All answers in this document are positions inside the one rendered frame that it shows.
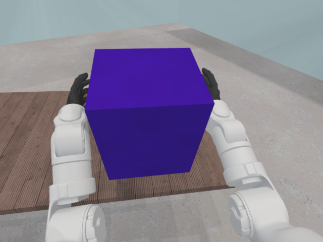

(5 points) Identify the robot right hand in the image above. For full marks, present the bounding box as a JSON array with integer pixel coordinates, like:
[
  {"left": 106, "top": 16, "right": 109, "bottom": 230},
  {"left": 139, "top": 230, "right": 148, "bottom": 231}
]
[{"left": 202, "top": 68, "right": 220, "bottom": 100}]

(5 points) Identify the robot left hand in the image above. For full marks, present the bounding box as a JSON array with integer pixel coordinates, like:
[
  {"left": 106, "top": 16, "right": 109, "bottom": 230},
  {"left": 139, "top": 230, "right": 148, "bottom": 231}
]
[{"left": 66, "top": 73, "right": 90, "bottom": 108}]

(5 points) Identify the left robot upper arm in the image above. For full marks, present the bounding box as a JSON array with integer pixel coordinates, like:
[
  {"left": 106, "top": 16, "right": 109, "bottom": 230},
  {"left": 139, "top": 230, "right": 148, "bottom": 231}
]
[{"left": 46, "top": 204, "right": 107, "bottom": 242}]

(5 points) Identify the right robot upper arm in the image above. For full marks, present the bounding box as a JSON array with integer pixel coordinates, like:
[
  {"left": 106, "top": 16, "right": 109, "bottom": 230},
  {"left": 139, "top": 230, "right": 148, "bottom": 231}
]
[{"left": 228, "top": 186, "right": 323, "bottom": 242}]

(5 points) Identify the left robot forearm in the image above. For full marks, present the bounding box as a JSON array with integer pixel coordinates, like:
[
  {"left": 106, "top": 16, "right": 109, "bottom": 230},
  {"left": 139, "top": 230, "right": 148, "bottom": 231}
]
[{"left": 45, "top": 104, "right": 96, "bottom": 242}]

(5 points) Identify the right robot forearm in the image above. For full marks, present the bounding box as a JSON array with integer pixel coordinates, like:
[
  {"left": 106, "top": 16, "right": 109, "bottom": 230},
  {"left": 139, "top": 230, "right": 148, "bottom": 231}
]
[{"left": 205, "top": 100, "right": 289, "bottom": 221}]

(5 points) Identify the carton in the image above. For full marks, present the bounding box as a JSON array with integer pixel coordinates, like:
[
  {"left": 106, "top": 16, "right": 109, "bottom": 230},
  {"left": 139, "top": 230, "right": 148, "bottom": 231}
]
[{"left": 85, "top": 48, "right": 214, "bottom": 180}]

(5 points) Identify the table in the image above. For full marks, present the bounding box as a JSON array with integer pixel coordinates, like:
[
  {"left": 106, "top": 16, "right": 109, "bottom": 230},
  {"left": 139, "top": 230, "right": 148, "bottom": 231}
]
[{"left": 0, "top": 91, "right": 235, "bottom": 215}]

